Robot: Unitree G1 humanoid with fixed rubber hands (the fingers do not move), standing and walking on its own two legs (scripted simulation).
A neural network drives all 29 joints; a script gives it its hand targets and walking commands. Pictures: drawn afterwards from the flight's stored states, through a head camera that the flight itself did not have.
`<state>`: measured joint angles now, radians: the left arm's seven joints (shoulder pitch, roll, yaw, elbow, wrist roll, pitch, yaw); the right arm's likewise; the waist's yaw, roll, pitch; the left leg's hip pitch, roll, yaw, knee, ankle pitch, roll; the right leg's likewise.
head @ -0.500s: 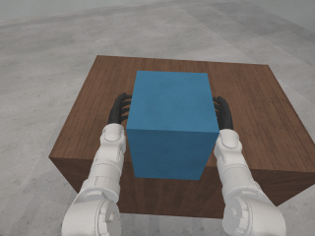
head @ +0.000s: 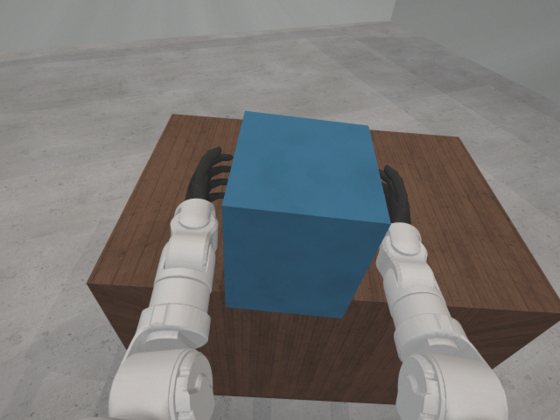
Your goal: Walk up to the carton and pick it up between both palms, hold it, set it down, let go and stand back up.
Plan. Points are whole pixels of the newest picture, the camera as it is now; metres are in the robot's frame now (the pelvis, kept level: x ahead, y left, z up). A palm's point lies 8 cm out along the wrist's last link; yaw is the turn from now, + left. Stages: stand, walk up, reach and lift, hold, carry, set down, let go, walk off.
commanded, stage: reach and lift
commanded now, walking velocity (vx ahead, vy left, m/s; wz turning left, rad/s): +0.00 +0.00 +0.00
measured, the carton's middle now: (295, 218) +0.41 -0.03 +0.07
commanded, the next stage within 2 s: hold in 1.62 s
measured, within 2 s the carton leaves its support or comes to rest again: neither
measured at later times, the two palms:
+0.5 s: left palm (175, 187) +0.36 +0.14 +0.18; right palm (389, 216) +0.35 -0.15 +0.15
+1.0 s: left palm (177, 181) +0.36 +0.14 +0.19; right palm (396, 211) +0.35 -0.15 +0.16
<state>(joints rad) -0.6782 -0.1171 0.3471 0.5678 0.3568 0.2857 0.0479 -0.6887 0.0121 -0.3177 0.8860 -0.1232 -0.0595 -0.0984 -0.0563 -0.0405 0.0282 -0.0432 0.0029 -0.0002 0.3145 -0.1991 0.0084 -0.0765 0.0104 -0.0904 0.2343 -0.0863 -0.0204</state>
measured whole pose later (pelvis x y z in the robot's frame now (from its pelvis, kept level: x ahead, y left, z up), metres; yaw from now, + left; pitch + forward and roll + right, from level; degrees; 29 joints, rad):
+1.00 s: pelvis -0.02 +0.00 +0.00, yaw +2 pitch -13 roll -1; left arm -0.70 -0.10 0.35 0.16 0.46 0.67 -0.10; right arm -0.66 0.06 -0.17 0.59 0.00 0.14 -0.17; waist -0.10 -0.08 0.16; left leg 0.11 -0.01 -0.02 0.29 -0.18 0.01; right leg 0.08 0.00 -0.11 0.24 -0.09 -0.02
